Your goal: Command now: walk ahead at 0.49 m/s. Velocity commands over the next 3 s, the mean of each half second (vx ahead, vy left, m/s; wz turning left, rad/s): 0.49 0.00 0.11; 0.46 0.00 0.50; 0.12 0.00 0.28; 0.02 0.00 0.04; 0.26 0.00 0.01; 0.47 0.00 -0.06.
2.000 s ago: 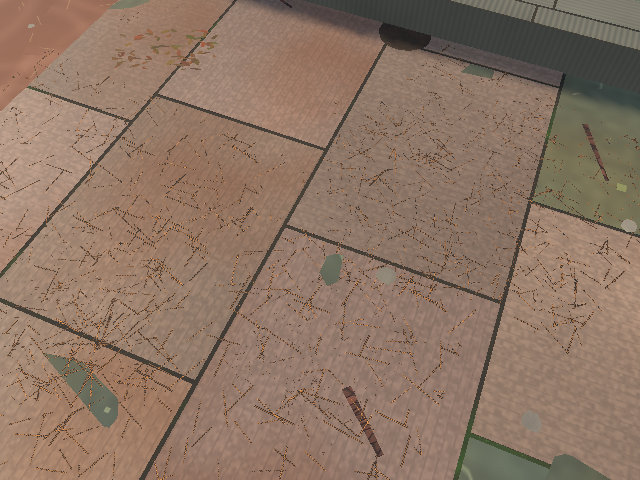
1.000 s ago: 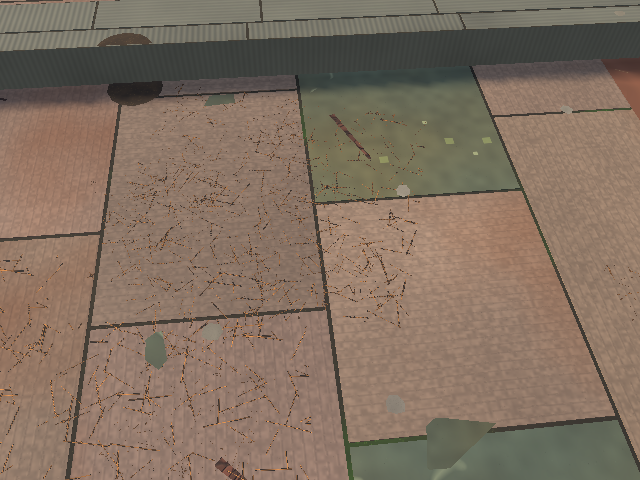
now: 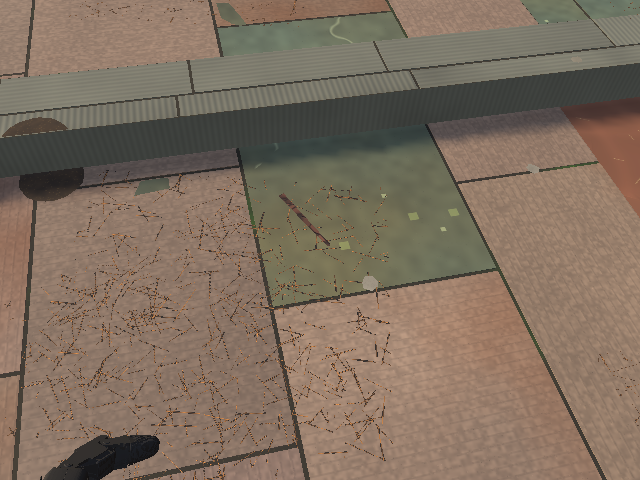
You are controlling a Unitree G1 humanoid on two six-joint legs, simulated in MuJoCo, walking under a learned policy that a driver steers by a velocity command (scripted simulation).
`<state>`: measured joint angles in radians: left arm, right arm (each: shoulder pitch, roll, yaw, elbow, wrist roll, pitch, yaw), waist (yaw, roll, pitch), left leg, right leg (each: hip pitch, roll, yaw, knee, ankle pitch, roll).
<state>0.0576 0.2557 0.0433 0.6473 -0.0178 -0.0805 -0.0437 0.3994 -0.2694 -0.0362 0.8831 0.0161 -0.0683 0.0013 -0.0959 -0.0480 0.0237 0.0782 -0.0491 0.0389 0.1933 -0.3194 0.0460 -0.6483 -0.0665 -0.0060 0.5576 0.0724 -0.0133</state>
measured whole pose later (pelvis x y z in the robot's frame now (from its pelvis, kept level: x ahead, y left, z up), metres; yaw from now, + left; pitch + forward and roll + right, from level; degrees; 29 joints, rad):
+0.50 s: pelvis +0.29 -0.02 +0.01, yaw +5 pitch +1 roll -3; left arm 0.32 0.28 0.06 0.82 0.00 -0.10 -0.01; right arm 0.12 -0.28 -0.03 0.76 0.02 -0.06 0.03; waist 0.07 0.05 0.03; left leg -0.68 0.11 -0.05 0.67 0.07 0.00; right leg 0.02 0.06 -0.13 0.19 -0.24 -0.04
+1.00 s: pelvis +0.57 +0.07 +0.01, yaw +21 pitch +3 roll +0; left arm 0.04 0.29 0.04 0.68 0.01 -0.09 -0.01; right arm 0.32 -0.29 -0.07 0.72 0.02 -0.02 -0.02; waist -0.07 -0.04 0.04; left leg -0.16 -0.11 -0.15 0.40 -0.26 0.07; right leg -0.63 -0.04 0.10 0.60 0.01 0.07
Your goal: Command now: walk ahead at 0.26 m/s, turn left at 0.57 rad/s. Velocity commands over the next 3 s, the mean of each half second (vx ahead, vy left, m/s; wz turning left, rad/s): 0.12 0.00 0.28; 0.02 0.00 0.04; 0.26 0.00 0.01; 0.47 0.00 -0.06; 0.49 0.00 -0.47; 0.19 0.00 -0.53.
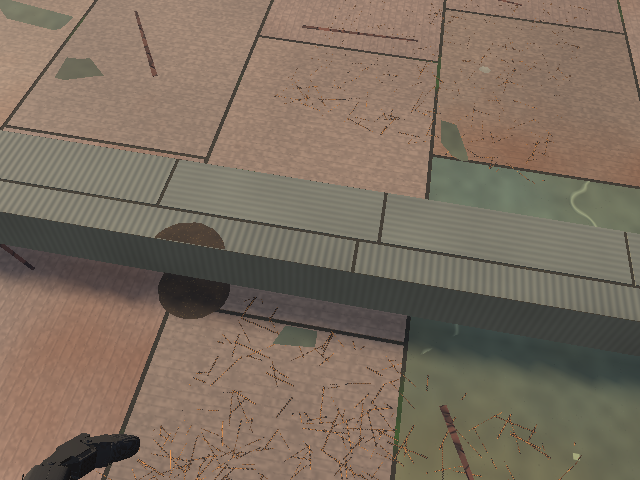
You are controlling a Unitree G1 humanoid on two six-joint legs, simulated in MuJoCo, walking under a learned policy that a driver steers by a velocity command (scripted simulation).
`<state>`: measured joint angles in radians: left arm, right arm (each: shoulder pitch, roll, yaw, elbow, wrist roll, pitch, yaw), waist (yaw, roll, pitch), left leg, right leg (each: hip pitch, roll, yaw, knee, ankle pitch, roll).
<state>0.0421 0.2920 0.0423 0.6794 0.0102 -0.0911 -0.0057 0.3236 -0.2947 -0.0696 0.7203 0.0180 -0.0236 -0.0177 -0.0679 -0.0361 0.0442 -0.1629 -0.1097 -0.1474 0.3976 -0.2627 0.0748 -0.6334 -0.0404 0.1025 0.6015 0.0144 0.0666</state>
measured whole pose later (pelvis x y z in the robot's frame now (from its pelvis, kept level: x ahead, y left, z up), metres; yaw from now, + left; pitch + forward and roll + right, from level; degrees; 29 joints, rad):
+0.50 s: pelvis +0.13 -0.02 -0.01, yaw +7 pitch -1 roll +0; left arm 0.22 0.24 0.02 0.82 0.02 0.01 0.00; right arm 0.24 -0.24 -0.01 0.76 -0.03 0.04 -0.01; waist 0.03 -0.01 0.04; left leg -0.23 -0.03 -0.05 0.54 -0.28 0.03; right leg -0.31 0.01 -0.01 0.49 -0.17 0.00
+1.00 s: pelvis +0.16 -0.01 -0.01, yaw +7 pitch -2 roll +0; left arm 0.13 0.25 0.03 0.98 0.01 0.00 0.03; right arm 0.22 -0.24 -0.02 0.87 -0.01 -0.01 -0.02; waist 0.01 0.00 0.04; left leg -0.13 -0.05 -0.03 0.47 -0.31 0.04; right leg -0.23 -0.01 0.01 0.47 -0.21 0.01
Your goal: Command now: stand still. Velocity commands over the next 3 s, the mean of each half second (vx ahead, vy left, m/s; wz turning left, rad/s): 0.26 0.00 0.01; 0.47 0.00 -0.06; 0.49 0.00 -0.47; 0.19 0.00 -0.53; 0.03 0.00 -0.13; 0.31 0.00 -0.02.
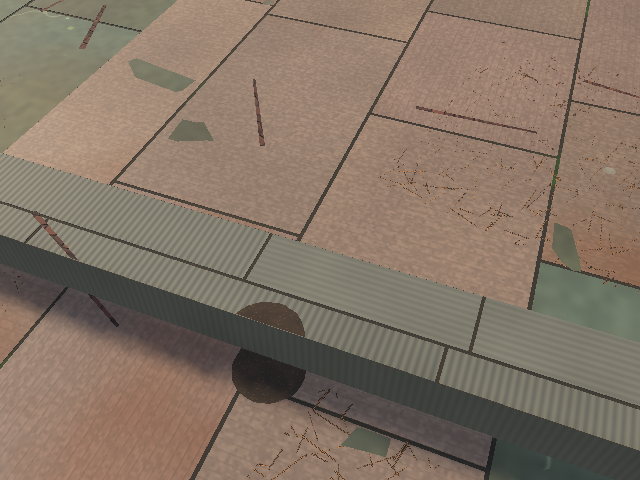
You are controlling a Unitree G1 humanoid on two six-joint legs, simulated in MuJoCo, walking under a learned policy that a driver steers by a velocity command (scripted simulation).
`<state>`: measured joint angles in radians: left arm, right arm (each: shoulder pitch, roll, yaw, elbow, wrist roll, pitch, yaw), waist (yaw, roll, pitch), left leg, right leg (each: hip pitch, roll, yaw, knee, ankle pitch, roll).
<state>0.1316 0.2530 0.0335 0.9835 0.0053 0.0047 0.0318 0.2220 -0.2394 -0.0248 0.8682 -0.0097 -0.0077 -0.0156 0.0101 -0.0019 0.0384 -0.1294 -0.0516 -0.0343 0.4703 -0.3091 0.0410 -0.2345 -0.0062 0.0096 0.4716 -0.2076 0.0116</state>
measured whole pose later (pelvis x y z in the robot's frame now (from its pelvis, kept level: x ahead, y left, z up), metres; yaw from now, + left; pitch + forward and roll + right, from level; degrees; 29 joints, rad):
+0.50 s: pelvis +0.13 -0.05 +0.01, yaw +0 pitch +0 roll +0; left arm 0.39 0.21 0.04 1.09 0.02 -0.08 -0.01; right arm 0.23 -0.26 -0.05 0.98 -0.04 -0.04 0.03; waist 0.02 0.04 0.03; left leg -0.46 0.04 0.01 1.01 -0.24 0.06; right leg -0.02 0.06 -0.06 0.27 -0.25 -0.08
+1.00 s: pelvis +0.39 -0.01 +0.01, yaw -3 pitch -1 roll +1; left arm 0.23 0.22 0.04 1.01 0.04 -0.04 -0.02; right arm 0.30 -0.22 -0.04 1.04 -0.02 -0.10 0.00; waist 0.00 -0.03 0.06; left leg -0.14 -0.08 0.15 0.31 -0.17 0.12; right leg -0.53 -0.06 0.02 1.14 -0.25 -0.07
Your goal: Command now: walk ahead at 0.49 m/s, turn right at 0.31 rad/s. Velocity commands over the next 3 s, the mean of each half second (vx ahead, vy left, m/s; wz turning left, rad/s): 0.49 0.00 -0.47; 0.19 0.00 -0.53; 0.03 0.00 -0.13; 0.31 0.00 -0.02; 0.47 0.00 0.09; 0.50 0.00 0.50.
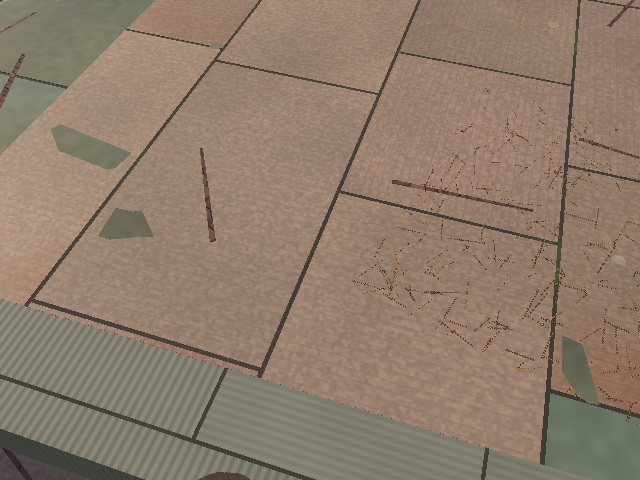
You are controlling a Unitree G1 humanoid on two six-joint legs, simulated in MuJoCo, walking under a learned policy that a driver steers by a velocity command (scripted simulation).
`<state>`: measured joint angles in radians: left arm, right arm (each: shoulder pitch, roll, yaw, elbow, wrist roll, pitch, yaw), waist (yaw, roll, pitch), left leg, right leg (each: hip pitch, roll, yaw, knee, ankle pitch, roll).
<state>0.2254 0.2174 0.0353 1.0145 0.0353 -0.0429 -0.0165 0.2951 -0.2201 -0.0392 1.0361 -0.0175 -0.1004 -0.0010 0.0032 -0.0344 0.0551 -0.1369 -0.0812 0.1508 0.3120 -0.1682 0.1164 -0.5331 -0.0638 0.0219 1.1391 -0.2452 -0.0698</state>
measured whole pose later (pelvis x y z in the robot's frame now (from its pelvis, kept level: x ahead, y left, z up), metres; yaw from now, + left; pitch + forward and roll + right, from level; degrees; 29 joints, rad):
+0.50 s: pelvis +0.32 -0.08 +0.03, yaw -15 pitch +2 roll -2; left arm 0.09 0.20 0.01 0.81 0.01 0.00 -0.01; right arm 0.34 -0.19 -0.01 0.91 -0.01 -0.09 0.02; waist -0.01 -0.03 0.03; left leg -0.32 0.03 -0.01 1.46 -0.17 0.04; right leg -0.73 0.14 -0.19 1.13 -0.44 -0.20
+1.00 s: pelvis +0.58 -0.12 +0.13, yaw -33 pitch +4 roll +1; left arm 0.20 0.33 0.06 0.68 0.06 -0.11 -0.04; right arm 0.30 -0.29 -0.04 0.79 0.01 -0.09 0.02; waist -0.05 0.01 -0.03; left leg -0.41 -0.02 0.03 0.47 -0.12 0.04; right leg -0.60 0.01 0.12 1.31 -0.55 0.16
